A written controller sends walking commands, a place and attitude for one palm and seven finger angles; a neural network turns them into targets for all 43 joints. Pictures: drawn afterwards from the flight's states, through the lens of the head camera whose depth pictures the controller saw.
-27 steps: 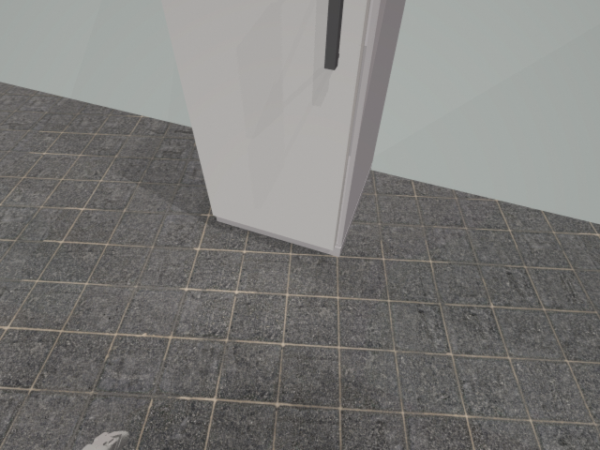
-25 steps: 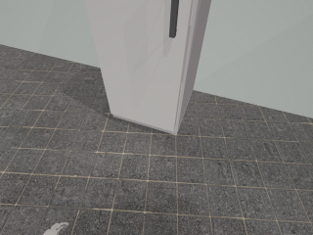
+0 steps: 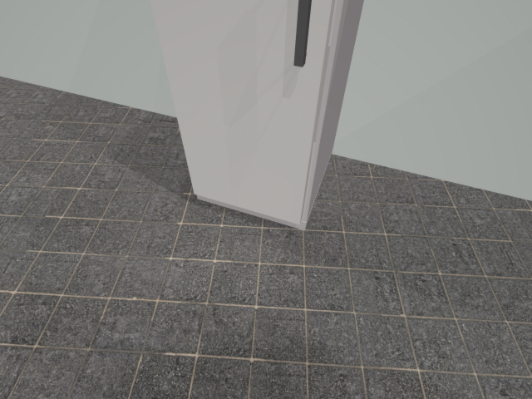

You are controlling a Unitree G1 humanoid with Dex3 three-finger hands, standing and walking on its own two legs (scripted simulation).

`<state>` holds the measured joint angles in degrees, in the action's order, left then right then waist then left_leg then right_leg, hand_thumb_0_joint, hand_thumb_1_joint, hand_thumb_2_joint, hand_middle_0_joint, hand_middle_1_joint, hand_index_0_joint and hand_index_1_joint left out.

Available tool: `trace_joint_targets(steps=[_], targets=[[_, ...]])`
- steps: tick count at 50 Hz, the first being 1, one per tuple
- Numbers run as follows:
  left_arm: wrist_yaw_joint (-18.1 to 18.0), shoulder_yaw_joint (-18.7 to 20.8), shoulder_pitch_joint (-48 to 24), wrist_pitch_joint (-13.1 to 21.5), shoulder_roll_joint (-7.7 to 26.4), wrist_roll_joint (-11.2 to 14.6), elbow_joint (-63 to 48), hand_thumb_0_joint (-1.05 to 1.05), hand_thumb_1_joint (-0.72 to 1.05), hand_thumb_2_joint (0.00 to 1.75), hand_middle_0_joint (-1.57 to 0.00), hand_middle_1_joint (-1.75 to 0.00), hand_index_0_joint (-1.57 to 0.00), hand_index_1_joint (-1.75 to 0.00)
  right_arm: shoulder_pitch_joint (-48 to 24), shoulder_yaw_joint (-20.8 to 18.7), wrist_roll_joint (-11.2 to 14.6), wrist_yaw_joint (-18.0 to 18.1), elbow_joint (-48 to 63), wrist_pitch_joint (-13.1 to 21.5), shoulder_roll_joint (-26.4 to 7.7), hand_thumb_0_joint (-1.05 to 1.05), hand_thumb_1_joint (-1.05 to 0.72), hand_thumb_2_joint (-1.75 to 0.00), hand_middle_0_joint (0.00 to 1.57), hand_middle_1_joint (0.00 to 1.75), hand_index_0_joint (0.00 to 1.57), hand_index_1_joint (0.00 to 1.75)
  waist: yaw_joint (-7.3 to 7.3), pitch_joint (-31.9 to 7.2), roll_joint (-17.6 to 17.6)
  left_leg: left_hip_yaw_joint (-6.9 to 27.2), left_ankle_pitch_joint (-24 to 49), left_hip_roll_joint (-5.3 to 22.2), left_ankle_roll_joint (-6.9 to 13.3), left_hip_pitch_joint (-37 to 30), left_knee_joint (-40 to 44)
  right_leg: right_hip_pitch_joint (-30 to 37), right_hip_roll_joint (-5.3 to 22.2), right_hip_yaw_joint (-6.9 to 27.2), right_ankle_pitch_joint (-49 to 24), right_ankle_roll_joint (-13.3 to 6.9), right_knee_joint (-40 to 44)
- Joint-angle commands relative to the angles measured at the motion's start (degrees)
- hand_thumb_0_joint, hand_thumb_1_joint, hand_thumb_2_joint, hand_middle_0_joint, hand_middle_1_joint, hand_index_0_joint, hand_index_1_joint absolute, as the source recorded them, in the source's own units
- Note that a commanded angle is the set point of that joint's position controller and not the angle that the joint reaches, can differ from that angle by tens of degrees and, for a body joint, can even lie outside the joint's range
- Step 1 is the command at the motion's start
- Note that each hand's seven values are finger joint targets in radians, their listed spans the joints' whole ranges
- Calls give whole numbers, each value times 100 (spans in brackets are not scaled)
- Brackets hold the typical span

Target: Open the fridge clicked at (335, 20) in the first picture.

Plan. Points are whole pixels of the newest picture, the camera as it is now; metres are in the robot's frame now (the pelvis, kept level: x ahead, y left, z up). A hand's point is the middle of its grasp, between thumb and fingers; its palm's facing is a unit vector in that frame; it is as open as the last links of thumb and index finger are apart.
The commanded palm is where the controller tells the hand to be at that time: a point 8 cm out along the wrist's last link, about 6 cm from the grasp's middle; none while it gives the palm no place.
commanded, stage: stand and wait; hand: right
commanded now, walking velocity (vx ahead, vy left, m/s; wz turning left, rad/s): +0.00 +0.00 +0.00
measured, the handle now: (306, 4) +0.95 -0.05 +0.22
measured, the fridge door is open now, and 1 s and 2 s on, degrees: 0 0 0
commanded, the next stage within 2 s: look at it before walking up in 0.32 s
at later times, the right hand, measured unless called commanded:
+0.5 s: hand out of the picture +0.07 -0.24 -0.15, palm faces -0.04 +0.94 -0.33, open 7.4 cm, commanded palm none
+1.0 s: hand out of the picture +0.07 -0.24 -0.15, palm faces -0.03 +0.94 -0.34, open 7.4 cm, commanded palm none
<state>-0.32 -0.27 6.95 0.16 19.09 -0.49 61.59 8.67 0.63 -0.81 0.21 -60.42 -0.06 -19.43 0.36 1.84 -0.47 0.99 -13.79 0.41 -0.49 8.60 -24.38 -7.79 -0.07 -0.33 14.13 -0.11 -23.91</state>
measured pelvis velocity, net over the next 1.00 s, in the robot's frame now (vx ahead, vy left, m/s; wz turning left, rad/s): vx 0.00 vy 0.01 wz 0.00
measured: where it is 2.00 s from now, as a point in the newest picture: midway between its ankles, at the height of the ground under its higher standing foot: outside the picture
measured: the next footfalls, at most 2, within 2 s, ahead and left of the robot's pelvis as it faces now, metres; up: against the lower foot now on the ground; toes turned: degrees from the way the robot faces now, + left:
right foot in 1.86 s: +0.04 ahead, -0.11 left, +0.00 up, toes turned +25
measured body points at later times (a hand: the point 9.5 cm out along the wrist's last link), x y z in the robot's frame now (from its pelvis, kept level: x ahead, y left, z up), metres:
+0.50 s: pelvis -0.01 +0.01 +0.00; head -0.01 +0.01 +0.45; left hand +0.06 +0.30 -0.13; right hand +0.07 -0.29 -0.13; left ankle -0.01 +0.13 -0.74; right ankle -0.01 -0.12 -0.74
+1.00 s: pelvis +0.00 +0.01 +0.00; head +0.00 +0.01 +0.45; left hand +0.08 +0.30 -0.13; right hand +0.07 -0.29 -0.13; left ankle -0.01 +0.13 -0.74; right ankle -0.01 -0.12 -0.74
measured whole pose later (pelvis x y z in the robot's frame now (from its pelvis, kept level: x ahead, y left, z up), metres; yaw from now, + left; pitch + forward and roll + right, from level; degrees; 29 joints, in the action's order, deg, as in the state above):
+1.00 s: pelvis +0.00 +0.01 +0.00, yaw +0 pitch -2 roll +0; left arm -0.2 -0.6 6.4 0.6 19.2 -0.3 63.6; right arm 7.8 0.6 -0.9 0.1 -62.3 0.5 -19.6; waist 0.4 1.8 -0.2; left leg 0.9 -11.6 -0.2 0.0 7.7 -21.2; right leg -6.9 0.6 -0.3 12.0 0.5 -20.7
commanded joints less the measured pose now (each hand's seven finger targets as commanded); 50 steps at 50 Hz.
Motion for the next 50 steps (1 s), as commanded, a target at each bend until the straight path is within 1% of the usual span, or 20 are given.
trace_joint_targets(steps=[1, 4, 7, 8, 11, 14, 17, 18, 19, 22, 23, 25, 27, 32, 33, 36, 39, 42, 43, 50], targets=[[-52, 251, -355, 165, 1166, -7, -360, 0, 90, 90, -20, -30, -20, -30, -334, -258, 25, 52, 370, 144, -1175, 0, -90, -90, 20, 30, 20, 30, -40, -356, 46, 522, 984, 634, 241, -20, 407, 2, 628, 534, -911, -178, 471], [-46, 250, -327, 162, 1157, -4, -312, 0, 90, 90, -20, -30, -20, -30, -308, -261, 24, 53, 320, 157, -1188, 0, -90, -90, 20, 30, 20, 30, -31, -375, 24, 549, 951, 660, 250, -32, 465, 22, 632, 533, -882, -171, 480], [-42, 239, -290, 158, 1179, -4, -259, 0, 90, 90, -20, -30, -20, -30, -341, -255, 27, 47, 298, 156, -1193, 0, -90, -90, 20, 30, 20, 30, -39, -285, -35, 577, 782, 644, 246, 28, 524, -25, 631, 541, -744, -155, 536], [-38, 240, -303, 155, 1187, -2, -243, 0, 90, 90, -20, -30, -20, -30, -312, -253, 26, 49, 290, 162, -1201, 0, -90, -90, 20, 30, 20, 30, -28, -330, 22, 584, 792, 653, 257, 27, 531, 8, 634, 540, -776, -157, 511], [-35, 234, -275, 160, 1185, -7, -212, 0, 90, 90, -20, -30, -20, -30, -338, -248, 25, 44, 260, 154, -1192, 0, -90, -90, 20, 30, 20, 30, -36, -272, 45, 594, 618, 634, 242, 65, 572, -33, 640, 554, -639, -154, 587], [-34, 234, -258, 165, 1181, -2, -188, 0, 90, 90, -20, -30, -20, -30, -335, -251, 17, 46, 247, 160, -1196, 0, -90, -90, 20, 30, 20, 30, -36, -269, -28, 594, 659, 636, 241, 70, 580, -32, 652, 546, -692, -157, 588], [-36, 229, -255, 172, 1182, -4, -170, 0, 90, 90, -20, -30, -20, -30, -343, -250, 22, 43, 248, 155, -1180, 0, -90, -90, 20, 30, 20, 30, -31, -272, 47, 596, 625, 624, 235, 60, 588, -40, 658, 561, -662, -152, 624], [-35, 231, -242, 170, 1186, 2, -181, 0, 90, 90, -20, -30, -20, -30, -327, -254, 17, 45, 248, 163, -1196, 0, -90, -90, 20, 30, 20, 30, -30, -306, -11, 598, 647, 626, 241, 51, 586, -29, 657, 560, -696, -152, 596], [-35, 231, -254, 170, 1182, -3, -176, 0, 90, 90, -20, -30, -20, -30, -349, -256, 15, 45, 247, 160, -1180, 0, -90, -90, 20, 30, 20, 30, -37, -241, -35, 597, 605, 625, 235, 99, 598, -42, 654, 559, -660, -148, 620], [-35, 227, -247, 178, 1182, -4, -165, 0, 90, 90, -20, -30, -20, -30, -343, -252, 17, 42, 245, 160, -1174, 0, -90, -90, 20, 30, 20, 30, -33, -262, 31, 601, 626, 619, 231, 84, 597, -39, 649, 577, -700, -149, 624], [-34, 233, -246, 171, 1177, 3, -171, 0, 90, 90, -20, -30, -20, -30, -330, -262, 12, 45, 257, 165, -1176, 0, -90, -90, 20, 30, 20, 30, -28, -268, -19, 604, 611, 617, 234, 85, 614, -33, 648, 584, -701, -150, 601], [-34, 226, -255, 172, 1175, -4, -174, 0, 90, 90, -20, -30, -20, -30, -347, -257, 15, 42, 247, 163, -1168, 0, -90, -90, 20, 30, 20, 30, -33, -241, 11, 605, 605, 631, 235, 105, 626, -37, 646, 581, -702, -147, 613], [-35, 226, -255, 178, 1179, -7, -156, 0, 90, 90, -20, -30, -20, -30, -345, -260, 17, 43, 254, 163, -1160, 0, -90, -90, 20, 30, 20, 30, -29, -295, 73, 586, 679, 630, 232, 57, 608, -1, 657, 582, -757, -145, 628], [-39, 229, -265, 178, 1175, 1, -165, 0, 90, 90, -20, -30, -20, -30, -336, -254, 19, 43, 233, 173, -1169, 0, -90, -90, 20, 30, 20, 30, -40, -358, 42, 587, 869, 635, 232, 17, 602, 64, 661, 567, -877, -138, 602], [-38, 232, -268, 173, 1180, 6, -174, 0, 90, 90, -20, -30, -20, -30, -318, -262, 13, 46, 243, 181, -1179, 0, -90, -90, 20, 30, 20, 30, -35, -361, -22, 595, 922, 639, 239, 28, 604, 79, 666, 556, -911, -142, 570], [-42, 226, -274, 185, 1180, 1, -157, 0, 90, 90, -20, -30, -20, -30, -319, -257, 20, 48, 224, 179, -1172, 0, -90, -90, 20, 30, 20, 30, -38, -416, 85, 569, 1052, 643, 238, -51, 574, 109, 677, 559, -1020, -138, 595], [-47, 227, -277, 180, 1176, 8, -166, 0, 90, 90, -20, -30, -20, -30, -297, -264, 16, 53, 218, 191, -1182, 0, -90, -90, 20, 30, 20, 30, -39, -418, -27, 568, 1230, 660, 242, -84, 577, 133, 679, 545, -1127, -134, 556], [-48, 221, -307, 179, 1198, 4, -156, 0, 90, 90, -20, -30, -20, -30, -309, -249, 23, 46, 209, 182, -1181, 0, -90, -90, 20, 30, 20, 30, -36, -381, 89, 559, 1185, 646, 233, -58, 590, 156, 685, 543, -1096, -131, 602], [-48, 229, -283, 178, 1189, 10, -167, 0, 90, 90, -20, -30, -20, -30, -297, -261, 16, 51, 215, 186, -1185, 0, -90, -90, 20, 30, 20, 30, -38, -427, 55, 555, 1242, 644, 236, -99, 579, 164, 694, 545, -1150, -133, 585], [-50, 212, -318, 177, 1204, 9, -167, 0, 90, 90, -20, -30, -20, -30, -319, -257, 17, 45, 189, 172, -1187, 0, -90, -90, 20, 30, 20, 30, -27, -320, 58, 537, 1067, 642, 217, -88, 649, 125, 689, 576, -1049, -136, 674]])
